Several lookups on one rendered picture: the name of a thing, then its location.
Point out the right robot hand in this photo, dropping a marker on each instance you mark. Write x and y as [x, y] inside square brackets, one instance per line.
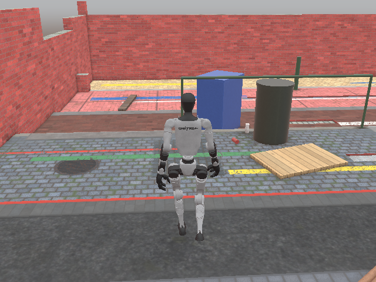
[213, 168]

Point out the left robot shin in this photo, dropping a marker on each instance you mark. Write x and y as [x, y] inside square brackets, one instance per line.
[179, 209]

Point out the humanoid robot head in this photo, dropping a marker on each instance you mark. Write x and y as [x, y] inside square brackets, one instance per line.
[188, 101]

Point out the robot right forearm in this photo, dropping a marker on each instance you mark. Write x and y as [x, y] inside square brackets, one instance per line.
[213, 156]

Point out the left robot hand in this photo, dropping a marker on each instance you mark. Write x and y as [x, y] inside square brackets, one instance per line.
[159, 181]

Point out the robot left upper arm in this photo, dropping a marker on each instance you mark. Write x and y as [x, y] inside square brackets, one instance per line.
[167, 135]

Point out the robot right upper arm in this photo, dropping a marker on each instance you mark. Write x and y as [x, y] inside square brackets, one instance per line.
[208, 133]

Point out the robot left forearm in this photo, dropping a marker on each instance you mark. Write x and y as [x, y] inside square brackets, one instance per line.
[162, 161]

